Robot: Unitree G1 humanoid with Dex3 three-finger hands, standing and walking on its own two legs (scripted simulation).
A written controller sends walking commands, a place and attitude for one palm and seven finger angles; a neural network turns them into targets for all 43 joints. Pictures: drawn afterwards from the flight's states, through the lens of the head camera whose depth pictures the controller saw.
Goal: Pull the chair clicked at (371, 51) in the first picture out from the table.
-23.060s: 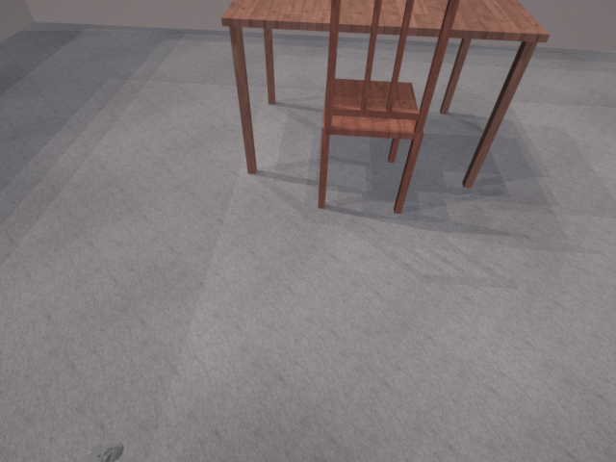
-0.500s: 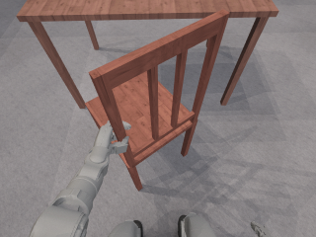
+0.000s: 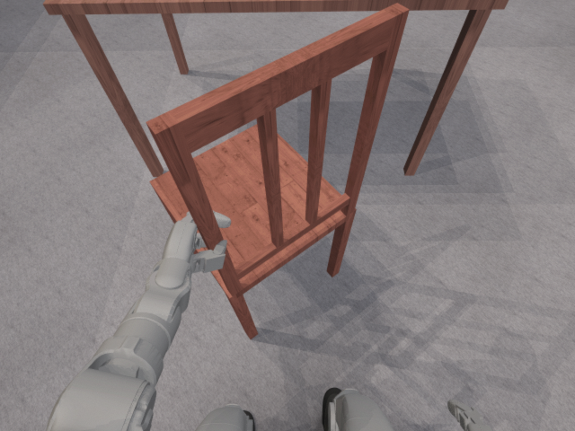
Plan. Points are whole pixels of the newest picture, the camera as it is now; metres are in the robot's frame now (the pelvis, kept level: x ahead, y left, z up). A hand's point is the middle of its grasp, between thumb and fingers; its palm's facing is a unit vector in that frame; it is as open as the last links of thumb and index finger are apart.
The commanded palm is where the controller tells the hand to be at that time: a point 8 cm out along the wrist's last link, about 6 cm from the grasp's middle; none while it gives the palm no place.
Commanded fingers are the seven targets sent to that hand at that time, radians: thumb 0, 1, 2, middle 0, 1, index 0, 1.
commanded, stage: step backward, pulling the chair out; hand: left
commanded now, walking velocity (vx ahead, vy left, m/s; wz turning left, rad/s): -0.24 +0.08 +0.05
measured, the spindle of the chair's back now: (273, 192) +0.48 +0.04 -0.04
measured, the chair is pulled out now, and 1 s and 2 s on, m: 0.40 0.50 0.50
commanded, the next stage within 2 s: stop walking, hand still on the chair in 0.22 s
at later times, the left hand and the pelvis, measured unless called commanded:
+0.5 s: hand (210, 299) +0.29 +0.13 -0.05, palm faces -0.06 -0.96 -0.26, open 6.2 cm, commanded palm +0.28 +0.18 -0.02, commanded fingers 0.00 0.90 0.90 -0.50 -1.45 -0.50 -1.45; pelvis -0.04 +0.00 +0.01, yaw -1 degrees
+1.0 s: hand (209, 315) +0.27 +0.12 -0.04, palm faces -0.05 -0.97 -0.25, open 6.1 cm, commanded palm +0.25 +0.17 -0.02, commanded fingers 0.00 0.90 0.90 -0.50 -1.45 -0.50 -1.45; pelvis -0.01 +0.00 +0.02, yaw -1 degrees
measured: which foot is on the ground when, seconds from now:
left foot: down 0.00-1.00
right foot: down 0.00-0.24, up 0.26-0.34, down 0.36-1.00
